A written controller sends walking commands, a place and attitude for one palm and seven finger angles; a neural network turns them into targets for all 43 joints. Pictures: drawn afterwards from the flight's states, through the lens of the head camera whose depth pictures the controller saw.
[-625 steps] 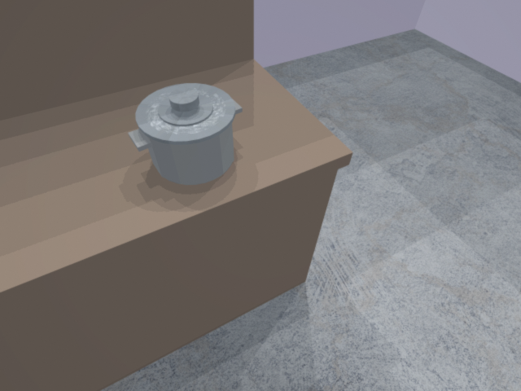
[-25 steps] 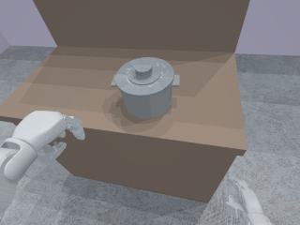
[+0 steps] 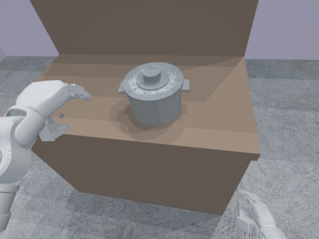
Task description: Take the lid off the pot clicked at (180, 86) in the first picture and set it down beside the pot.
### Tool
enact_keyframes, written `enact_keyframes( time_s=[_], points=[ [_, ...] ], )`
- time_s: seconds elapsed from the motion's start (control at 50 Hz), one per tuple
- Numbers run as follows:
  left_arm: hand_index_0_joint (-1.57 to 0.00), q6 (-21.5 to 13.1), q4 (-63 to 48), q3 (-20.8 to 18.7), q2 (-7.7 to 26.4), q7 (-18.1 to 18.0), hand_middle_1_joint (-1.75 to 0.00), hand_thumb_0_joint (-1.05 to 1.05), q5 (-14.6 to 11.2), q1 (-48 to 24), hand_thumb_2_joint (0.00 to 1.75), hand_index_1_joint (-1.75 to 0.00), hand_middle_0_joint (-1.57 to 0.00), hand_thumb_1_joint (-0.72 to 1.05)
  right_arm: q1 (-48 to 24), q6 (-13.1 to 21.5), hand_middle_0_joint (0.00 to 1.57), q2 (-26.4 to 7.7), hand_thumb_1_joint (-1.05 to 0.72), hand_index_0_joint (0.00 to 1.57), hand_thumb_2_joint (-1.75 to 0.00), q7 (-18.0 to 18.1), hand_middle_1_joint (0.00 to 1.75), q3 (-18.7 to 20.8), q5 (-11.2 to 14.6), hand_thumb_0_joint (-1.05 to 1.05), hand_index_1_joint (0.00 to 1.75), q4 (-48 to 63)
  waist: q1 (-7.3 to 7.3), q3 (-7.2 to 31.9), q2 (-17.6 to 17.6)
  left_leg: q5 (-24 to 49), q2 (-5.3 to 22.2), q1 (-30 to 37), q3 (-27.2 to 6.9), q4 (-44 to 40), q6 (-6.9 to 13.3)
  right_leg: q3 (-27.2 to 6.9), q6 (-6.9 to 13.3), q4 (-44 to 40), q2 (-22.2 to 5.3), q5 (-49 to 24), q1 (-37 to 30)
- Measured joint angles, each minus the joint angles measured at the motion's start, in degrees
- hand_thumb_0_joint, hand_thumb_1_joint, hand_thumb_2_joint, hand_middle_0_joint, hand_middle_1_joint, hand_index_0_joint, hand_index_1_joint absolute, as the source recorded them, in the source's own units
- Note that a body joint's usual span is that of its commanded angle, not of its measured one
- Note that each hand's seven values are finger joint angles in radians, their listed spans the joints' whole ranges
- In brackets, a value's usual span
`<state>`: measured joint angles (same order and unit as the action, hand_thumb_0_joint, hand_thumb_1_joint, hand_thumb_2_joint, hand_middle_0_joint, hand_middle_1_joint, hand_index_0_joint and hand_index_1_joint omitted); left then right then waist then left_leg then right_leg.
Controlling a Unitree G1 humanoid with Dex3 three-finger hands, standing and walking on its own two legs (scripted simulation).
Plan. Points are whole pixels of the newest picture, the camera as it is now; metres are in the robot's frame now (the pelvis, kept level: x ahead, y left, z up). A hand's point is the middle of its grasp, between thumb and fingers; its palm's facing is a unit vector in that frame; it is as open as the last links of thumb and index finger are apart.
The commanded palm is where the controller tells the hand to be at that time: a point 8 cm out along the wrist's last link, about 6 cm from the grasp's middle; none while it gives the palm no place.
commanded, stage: move the open hand above the knob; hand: left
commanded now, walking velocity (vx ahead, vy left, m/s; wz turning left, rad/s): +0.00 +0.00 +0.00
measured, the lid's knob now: (151, 73) +0.55 +0.10 +0.12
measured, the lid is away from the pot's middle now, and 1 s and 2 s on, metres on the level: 0.00 0.00 0.00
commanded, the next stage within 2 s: none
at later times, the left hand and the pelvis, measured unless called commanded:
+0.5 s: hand (92, 91) +0.38 +0.20 +0.19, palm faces -0.15 -0.03 -0.99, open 10.0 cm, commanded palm +0.35 +0.19 +0.26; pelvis +0.01 -0.01 +0.00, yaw +0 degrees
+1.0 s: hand (120, 86) +0.42 +0.15 +0.18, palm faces -0.23 -0.01 -0.97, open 10.1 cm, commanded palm +0.41 +0.16 +0.26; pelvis +0.02 -0.01 +0.00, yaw +0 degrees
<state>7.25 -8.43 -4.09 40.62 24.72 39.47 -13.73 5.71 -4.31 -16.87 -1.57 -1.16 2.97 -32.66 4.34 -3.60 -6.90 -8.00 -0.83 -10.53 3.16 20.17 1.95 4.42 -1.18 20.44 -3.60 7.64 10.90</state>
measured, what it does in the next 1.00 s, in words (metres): stands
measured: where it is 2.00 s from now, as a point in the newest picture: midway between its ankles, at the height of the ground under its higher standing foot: outside the picture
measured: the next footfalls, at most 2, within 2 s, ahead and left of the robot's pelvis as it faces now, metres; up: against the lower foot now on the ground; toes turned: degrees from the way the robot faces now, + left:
none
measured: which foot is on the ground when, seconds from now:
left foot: down 0.00-1.00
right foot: down 0.00-1.00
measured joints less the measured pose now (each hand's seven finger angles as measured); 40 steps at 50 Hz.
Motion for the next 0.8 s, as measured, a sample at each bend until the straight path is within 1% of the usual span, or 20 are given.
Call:
enact_keyframes(
  time_s=[0.06,0.1,0.14,0.2,0.24,0.28,0.34,0.38,0.42,0.48,0.54,0.58,0.62,0.66,0.7,0.76,0.8],
  points=[
    [-0.85,-0.39,-1.97,2.89,-0.85,1.33,-0.08,0.0,0.98,-0.19,1.48,-0.09,-0.85,-0.31,-0.05,0.5,0.2,-0.29,-0.9,0.2,-0.9,0.39,0.3,-0.08,-0.07,0.01,0.3,0.01,0.13,-0.2,-0.06,-0.16,-0.01,0.17,-0.02,0.21,0.03,0.0,0.03,0.3,-0.02,0.22,-0.14],
    [-0.86,-1.53,-1.05,5.07,-0.32,1.75,-0.08,0.0,1.49,-2.27,1.49,-0.09,-0.85,-0.32,-0.43,0.67,0.2,-0.25,-0.9,0.2,-0.9,0.98,0.3,-0.33,-0.19,0.01,0.3,-0.53,0.12,-0.4,0.19,-0.2,-0.04,0.3,-0.21,0.29,-0.06,0.17,0.13,0.64,-0.06,0.49,-0.22],
    [-0.86,-1.88,1.39,5.88,0.71,1.84,-0.08,0.0,2.03,-5.05,1.49,-0.09,-0.85,-0.32,-0.96,0.65,0.2,-0.09,-0.9,0.2,-0.9,1.19,0.3,-0.61,-0.19,0.01,0.3,-0.9,-0.11,-0.59,0.47,-0.19,0.09,0.2,-0.35,0.39,-0.22,0.3,0.31,0.8,0.07,0.59,-0.13],
    [-0.86,-0.17,5.83,5.25,1.1,2.08,-0.08,0.0,2.24,-9.34,1.49,-0.09,-0.85,-0.32,-1.06,0.31,0.2,0.07,-0.9,0.2,-0.9,0.89,0.3,-0.57,-0.13,0.01,0.3,-0.73,-0.44,-0.55,0.77,0.06,0.26,0.0,-0.45,0.07,-0.46,0.38,0.53,0.75,0.25,0.5,0.19],
    [-0.86,1.75,6.69,4.56,-0.18,2.44,-0.08,0.0,2.2,-10.34,1.5,-0.09,-0.85,-0.32,-0.64,0.25,0.2,-0.09,-0.9,0.2,-0.9,0.21,0.3,-0.16,0.06,0.01,0.3,-0.31,-0.6,-0.14,0.51,0.08,0.39,-0.24,-0.48,0.02,-0.53,0.4,0.62,0.53,0.39,0.41,0.36],
    [-0.86,2.93,6.35,5.14,-1.95,3.08,-0.08,0.0,2.21,-10.1,1.5,-0.09,-0.85,-0.32,-0.26,-0.13,0.2,-0.42,-0.9,0.2,-0.9,-0.28,0.3,0.13,0.22,0.01,0.3,-0.1,-0.71,0.34,0.14,-0.02,0.44,-0.25,-0.44,-0.05,-0.54,0.36,0.6,0.32,0.46,0.4,0.33],
    [-0.86,2.68,5.54,7.59,-3.39,4.02,-0.08,0.0,2.85,-9.42,1.5,-0.09,-0.85,-0.32,-0.5,-0.67,0.2,-0.8,-0.9,0.2,-0.9,-0.26,0.3,0.0,0.37,0.01,0.3,-0.27,-1.14,0.25,-0.06,-0.38,0.54,-0.07,-0.27,0.2,-0.54,0.17,0.58,0.57,0.55,0.67,0.24],
    [-0.86,1.71,7.0,9.7,-3.1,4.4,-0.08,0.0,3.51,-11.13,1.5,-0.09,-0.85,-0.32,-0.76,-0.66,0.2,-0.81,-0.91,0.2,-0.9,0.27,0.3,-0.25,0.25,0.01,0.3,-0.58,-1.41,-0.26,0.23,-0.46,0.54,0.13,-0.27,0.22,-0.61,0.16,0.66,0.94,0.54,0.93,0.21],
    [-0.86,1.2,9.46,10.85,-2.27,4.29,-0.08,0.0,4.04,-13.98,1.5,-0.09,-0.85,-0.32,-0.92,-0.43,0.2,-0.69,-0.91,0.2,-0.9,0.63,0.3,-0.39,0.2,0.01,0.3,-0.9,-1.71,-0.71,0.6,-0.4,0.59,0.05,-0.36,0.22,-0.74,0.23,0.82,1.23,0.58,1.11,0.39],
    [-0.86,1.86,12.5,10.41,-1.96,3.8,-0.08,0.0,4.1,-18.11,1.5,-0.09,-0.86,-0.32,-0.33,0.03,0.2,-0.55,-0.91,0.2,-0.9,0.53,0.3,-0.14,0.02,0.01,0.3,-1.03,-1.9,-0.76,0.81,-0.17,0.65,0.06,-0.42,-0.27,-0.89,0.28,1.0,1.05,0.67,1.07,0.52],
    [-0.86,3.82,14.03,8.99,-3.42,3.81,-0.08,0.0,3.96,-19.35,1.5,-0.09,-0.85,-0.32,0.55,-0.66,0.2,-0.67,-0.91,0.2,-0.9,-0.47,0.3,0.32,0.22,0.01,0.3,-1.03,-2.1,0.45,0.47,-0.24,0.74,-0.27,-0.29,-0.51,-0.93,0.15,1.02,0.75,0.79,1.07,0.89],
    [-0.86,5.13,14.66,9.47,-4.59,4.42,-0.08,0.0,4.45,-19.07,1.5,-0.09,-0.85,-0.32,0.91,-1.67,0.2,-0.91,-0.91,0.2,-0.9,-1.01,0.3,0.47,0.54,0.01,0.3,-0.98,-2.25,1.14,0.23,-0.5,0.77,-0.35,-0.11,-0.45,-0.91,-0.04,0.94,0.82,0.82,1.23,1.05],
    [-0.86,5.77,14.68,11.05,-5.4,5.05,-0.08,0.0,4.98,-18.72,1.5,-0.09,-0.85,-0.32,0.9,-2.36,0.2,-1.12,-0.91,0.2,-0.9,-1.12,0.3,0.5,0.84,0.01,0.3,-0.93,-2.5,1.11,0.14,-0.84,0.78,-0.34,0.0,-0.13,-0.87,-0.16,0.87,1.13,0.81,1.52,1.08],
    [-0.86,5.46,14.07,13.06,-5.76,5.62,-0.08,0.0,5.34,-18.92,1.5,-0.09,-0.85,-0.32,0.76,-2.32,0.2,-1.2,-0.91,0.2,-0.9,-0.84,0.3,0.49,0.77,0.01,0.3,-0.92,-2.72,0.54,0.24,-1.08,0.76,-0.11,0.06,0.08,-0.82,-0.24,0.85,1.41,0.78,1.76,0.91],
    [-0.86,4.25,13.65,14.32,-5.56,5.73,-0.08,0.0,5.24,-19.94,1.5,-0.09,-0.85,-0.32,0.58,-1.74,0.2,-1.09,-0.91,0.2,-0.9,-0.33,0.3,0.4,0.48,0.01,0.3,-1.08,-2.91,0.0,0.49,-1.16,0.72,0.11,0.1,0.1,-0.8,-0.3,0.86,1.59,0.74,1.92,0.78],
    [-0.86,2.83,15.19,14.06,-5.06,4.67,-0.08,0.0,4.88,-22.73,1.5,-0.09,-0.85,-0.32,0.61,-1.01,0.2,-0.79,-0.91,0.2,-0.9,0.03,0.3,0.27,0.21,0.01,0.3,-1.3,-3.15,-0.07,0.77,-1.1,0.72,0.33,0.19,-0.25,-0.83,-0.4,0.91,1.37,0.77,1.9,0.67],
    [-0.86,3.53,18.12,13.08,-5.41,3.78,-0.08,0.0,4.91,-25.01,1.5,-0.09,-0.85,-0.32,0.83,-1.31,0.2,-0.57,-0.91,0.2,-0.9,-0.28,0.3,0.27,0.34,0.01,0.3,-1.41,-3.18,0.52,0.95,-0.99,0.71,0.17,0.28,-0.57,-0.87,-0.49,0.9,1.23,0.77,1.85,0.95]
  ],
)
